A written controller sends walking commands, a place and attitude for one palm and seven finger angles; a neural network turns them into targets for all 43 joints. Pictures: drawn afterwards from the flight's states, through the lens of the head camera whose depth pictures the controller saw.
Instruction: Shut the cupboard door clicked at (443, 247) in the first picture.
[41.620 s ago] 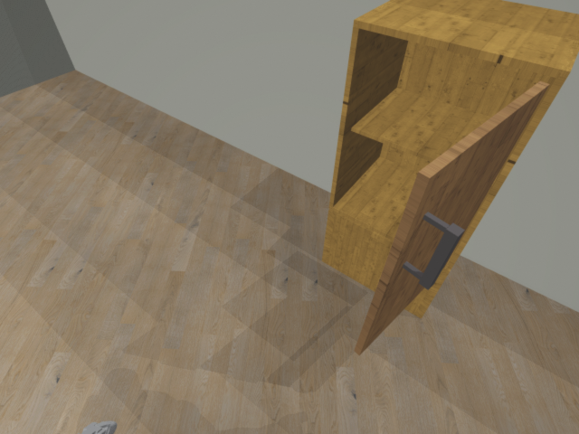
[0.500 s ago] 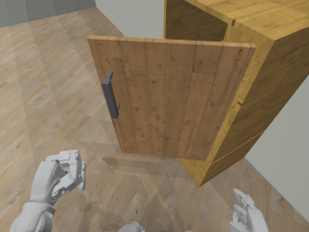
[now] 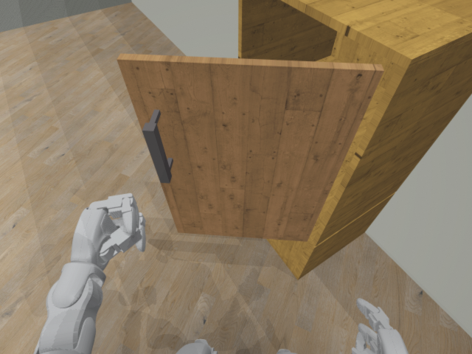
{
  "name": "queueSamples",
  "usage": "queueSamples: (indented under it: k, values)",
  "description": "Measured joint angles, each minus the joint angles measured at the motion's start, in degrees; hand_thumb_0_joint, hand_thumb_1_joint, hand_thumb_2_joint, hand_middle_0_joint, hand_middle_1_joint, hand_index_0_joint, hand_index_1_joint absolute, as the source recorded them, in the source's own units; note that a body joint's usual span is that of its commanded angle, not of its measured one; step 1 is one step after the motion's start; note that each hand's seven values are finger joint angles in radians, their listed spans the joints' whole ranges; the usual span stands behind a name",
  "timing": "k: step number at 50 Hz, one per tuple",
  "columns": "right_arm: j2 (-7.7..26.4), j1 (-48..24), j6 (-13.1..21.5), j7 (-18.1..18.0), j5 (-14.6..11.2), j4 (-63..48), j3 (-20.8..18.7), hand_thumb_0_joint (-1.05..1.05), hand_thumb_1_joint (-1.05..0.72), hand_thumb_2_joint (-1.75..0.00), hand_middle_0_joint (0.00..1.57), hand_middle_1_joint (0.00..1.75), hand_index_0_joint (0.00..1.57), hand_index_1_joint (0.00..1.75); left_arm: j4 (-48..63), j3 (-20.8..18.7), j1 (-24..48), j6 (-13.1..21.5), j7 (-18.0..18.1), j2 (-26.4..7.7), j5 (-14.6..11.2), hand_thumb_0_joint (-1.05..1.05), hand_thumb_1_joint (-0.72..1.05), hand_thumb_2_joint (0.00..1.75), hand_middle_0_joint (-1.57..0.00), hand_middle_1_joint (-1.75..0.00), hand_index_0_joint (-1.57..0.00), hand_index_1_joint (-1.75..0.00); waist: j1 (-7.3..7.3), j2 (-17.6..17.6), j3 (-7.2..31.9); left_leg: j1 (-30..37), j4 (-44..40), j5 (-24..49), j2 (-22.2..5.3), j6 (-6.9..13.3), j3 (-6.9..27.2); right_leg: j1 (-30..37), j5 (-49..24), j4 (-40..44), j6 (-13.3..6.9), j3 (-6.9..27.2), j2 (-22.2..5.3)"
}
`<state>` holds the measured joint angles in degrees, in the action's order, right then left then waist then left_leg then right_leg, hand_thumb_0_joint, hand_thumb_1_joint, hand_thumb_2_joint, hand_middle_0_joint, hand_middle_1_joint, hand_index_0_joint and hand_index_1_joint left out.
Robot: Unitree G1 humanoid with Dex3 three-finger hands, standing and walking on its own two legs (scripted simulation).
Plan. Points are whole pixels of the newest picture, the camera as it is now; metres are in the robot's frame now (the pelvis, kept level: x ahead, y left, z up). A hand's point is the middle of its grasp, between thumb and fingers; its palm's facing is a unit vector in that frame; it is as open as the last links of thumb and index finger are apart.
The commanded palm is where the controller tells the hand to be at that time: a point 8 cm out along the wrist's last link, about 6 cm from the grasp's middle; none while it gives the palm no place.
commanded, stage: bring the fist close to the handle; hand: left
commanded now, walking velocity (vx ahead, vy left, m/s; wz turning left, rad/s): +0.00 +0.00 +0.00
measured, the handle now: (161, 148) +0.47 +0.17 +0.06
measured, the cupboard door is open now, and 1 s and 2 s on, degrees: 53 53 42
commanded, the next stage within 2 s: push the door shut along its arc in 0.94 s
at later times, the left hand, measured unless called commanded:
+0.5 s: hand (162, 199) +0.35 +0.14 +0.07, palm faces -0.05 -1.00 -0.04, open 3.1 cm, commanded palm +0.34 +0.19 +0.07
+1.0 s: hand (162, 191) +0.37 +0.15 +0.07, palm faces -0.01 -1.00 -0.03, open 3.1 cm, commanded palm +0.35 +0.20 +0.07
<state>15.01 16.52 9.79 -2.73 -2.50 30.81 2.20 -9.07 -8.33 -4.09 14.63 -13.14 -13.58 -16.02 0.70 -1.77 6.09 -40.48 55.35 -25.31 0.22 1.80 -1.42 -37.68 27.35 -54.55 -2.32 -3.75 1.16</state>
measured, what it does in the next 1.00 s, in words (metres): stands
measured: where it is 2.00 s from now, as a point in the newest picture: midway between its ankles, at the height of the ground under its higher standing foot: outside the picture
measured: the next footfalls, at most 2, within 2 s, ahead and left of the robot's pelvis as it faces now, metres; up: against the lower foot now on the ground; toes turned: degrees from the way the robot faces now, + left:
none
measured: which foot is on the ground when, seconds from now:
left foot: down 0.00-1.00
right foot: down 0.00-1.00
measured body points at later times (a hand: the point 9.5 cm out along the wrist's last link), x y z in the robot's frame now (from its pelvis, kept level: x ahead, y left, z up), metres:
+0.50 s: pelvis -0.01 +0.01 +0.00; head +0.04 +0.01 +0.45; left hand +0.35 +0.20 +0.08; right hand +0.13 -0.23 -0.10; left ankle +0.02 +0.10 -0.68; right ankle +0.00 -0.09 -0.68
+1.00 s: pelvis -0.01 +0.00 +0.00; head +0.05 -0.01 +0.45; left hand +0.36 +0.20 +0.07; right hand +0.09 -0.26 -0.11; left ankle +0.02 +0.10 -0.68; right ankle +0.00 -0.09 -0.68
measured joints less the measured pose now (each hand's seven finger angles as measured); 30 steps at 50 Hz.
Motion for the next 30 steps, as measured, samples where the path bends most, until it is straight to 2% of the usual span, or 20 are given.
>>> queueSamples:
  k: [4,9,13,19,27,30]
  values:
    - [0.01,0.15,-0.72,0.99,0.12,0.47,-0.35,0.01,-0.90,-0.90,0.20,0.30,0.20,0.30,-1.15,-0.14,1.84,2.23,2.02,0.29,1.44,0.02,0.90,0.90,-1.30,-1.50,-1.30,-1.49,-0.11,0.14,0.14,-0.32,0.22,-0.13,0.17,0.25,-0.03,-0.21,0.08,-0.10,0.21,0.02,-0.17]
    - [0.31,-0.43,-1.50,1.30,-0.02,0.87,-0.66,0.01,-0.90,-0.90,0.20,0.30,0.20,0.30,-2.91,3.50,3.77,1.03,2.20,1.15,3.00,0.02,0.90,0.90,-1.30,-1.50,-1.30,-1.50,-0.23,-0.85,-0.18,-0.67,0.51,-0.07,0.50,0.72,0.10,-0.26,-0.08,-0.01,0.66,-0.13,-0.49]
    - [-0.20,-1.30,-1.91,1.08,0.14,1.41,-0.38,0.01,-0.90,-0.90,0.20,0.30,0.20,0.30,-4.76,5.31,6.50,0.76,3.91,2.48,3.80,0.02,0.90,0.90,-1.30,-1.50,-1.30,-1.50,-0.13,-0.64,-0.43,-0.65,0.33,0.19,0.69,0.95,-0.26,-0.44,-0.28,-0.10,0.89,0.21,-0.71]
    - [-1.22,-1.97,-2.85,1.63,0.49,2.07,0.07,0.01,-0.90,-0.90,0.20,0.30,0.20,0.30,-9.46,4.06,12.89,2.28,7.54,2.64,5.68,0.02,0.90,0.90,-1.30,-1.50,-1.30,-1.49,0.20,0.13,-0.06,-1.10,0.43,0.49,0.58,0.87,-0.49,-1.08,-0.53,-0.46,0.78,0.42,-0.64]
    - [-0.59,-1.44,-4.11,1.80,0.20,3.11,0.16,0.01,-0.90,-0.90,0.20,0.30,0.20,0.30,-20.35,4.65,22.08,1.00,7.84,2.28,6.44,0.02,0.90,0.90,-1.30,-1.50,-1.30,-1.50,0.92,-0.47,-0.44,-2.09,0.29,1.24,0.55,0.78,-0.02,-1.83,-1.24,-0.10,0.67,-0.06,-0.60]
    - [-0.48,-1.08,-4.23,1.75,0.42,3.78,-0.10,0.01,-0.90,-0.90,0.21,0.30,0.20,0.30,-23.14,3.74,24.98,1.71,8.52,2.83,6.48,0.02,0.90,0.90,-1.30,-1.50,-1.30,-1.50,1.37,-0.18,-0.53,-2.86,0.32,1.45,0.41,0.67,-0.24,-2.82,-1.42,-0.35,0.54,0.15,-0.48]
